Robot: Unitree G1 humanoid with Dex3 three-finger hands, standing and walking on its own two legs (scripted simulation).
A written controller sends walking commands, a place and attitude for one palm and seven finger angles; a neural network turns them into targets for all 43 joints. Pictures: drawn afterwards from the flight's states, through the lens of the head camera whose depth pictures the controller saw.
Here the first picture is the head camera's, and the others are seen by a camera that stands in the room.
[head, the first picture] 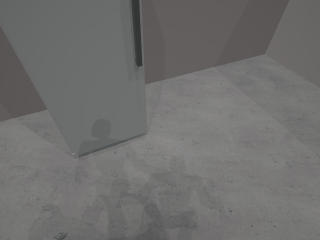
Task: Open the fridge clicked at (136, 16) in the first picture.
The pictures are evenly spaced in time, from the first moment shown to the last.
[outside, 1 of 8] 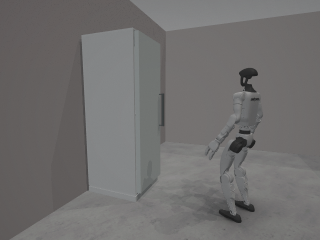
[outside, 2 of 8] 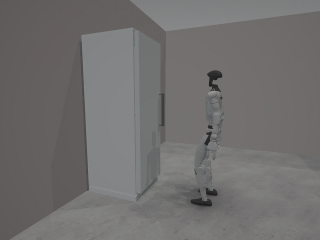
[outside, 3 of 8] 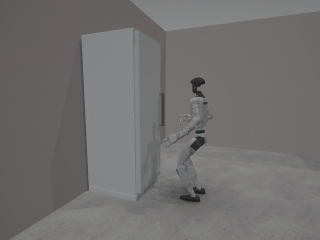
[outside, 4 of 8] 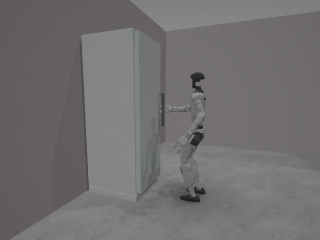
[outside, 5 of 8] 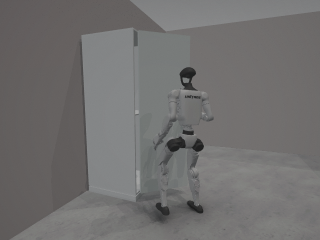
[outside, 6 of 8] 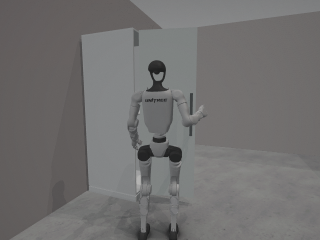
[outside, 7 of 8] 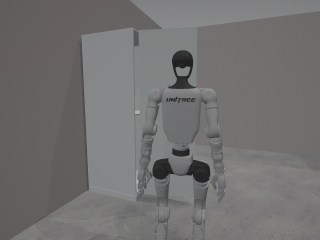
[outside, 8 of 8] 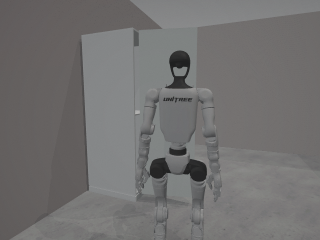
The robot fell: no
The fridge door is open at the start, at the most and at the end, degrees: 0 80 76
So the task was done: yes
